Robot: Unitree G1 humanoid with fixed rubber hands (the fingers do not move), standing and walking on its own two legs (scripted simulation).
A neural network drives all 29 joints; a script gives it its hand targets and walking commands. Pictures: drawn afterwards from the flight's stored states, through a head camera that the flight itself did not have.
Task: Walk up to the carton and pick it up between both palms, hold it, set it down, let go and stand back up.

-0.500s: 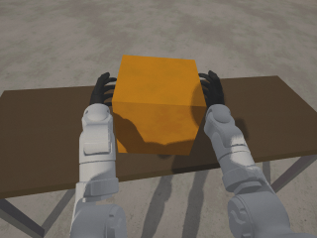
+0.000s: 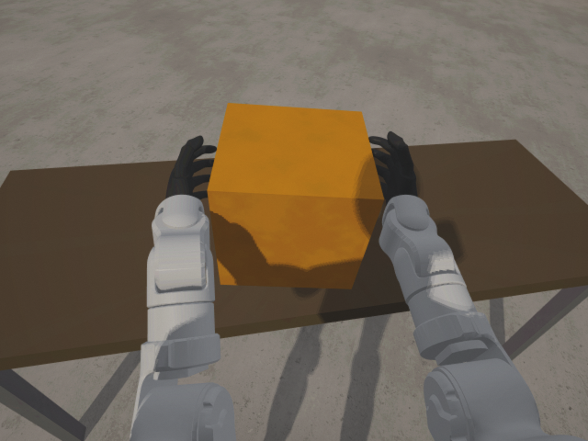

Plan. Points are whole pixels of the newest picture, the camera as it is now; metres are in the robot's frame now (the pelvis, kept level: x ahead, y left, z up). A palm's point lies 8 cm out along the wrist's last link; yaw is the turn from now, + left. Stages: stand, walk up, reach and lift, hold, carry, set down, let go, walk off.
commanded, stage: hold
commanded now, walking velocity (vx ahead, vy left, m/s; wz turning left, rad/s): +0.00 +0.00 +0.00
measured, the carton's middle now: (291, 198) +0.40 +0.00 +0.13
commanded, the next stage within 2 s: none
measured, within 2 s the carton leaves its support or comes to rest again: neither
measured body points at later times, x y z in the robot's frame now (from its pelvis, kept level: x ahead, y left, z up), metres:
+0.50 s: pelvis +0.00 +0.00 +0.00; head -0.03 +0.03 +0.45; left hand +0.37 +0.14 +0.17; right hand +0.38 -0.14 +0.17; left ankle +0.08 +0.11 -0.74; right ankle -0.01 -0.10 -0.74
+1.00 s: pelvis +0.00 +0.00 +0.00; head -0.03 +0.03 +0.45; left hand +0.37 +0.14 +0.17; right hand +0.38 -0.14 +0.17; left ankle +0.08 +0.11 -0.74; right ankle -0.01 -0.10 -0.74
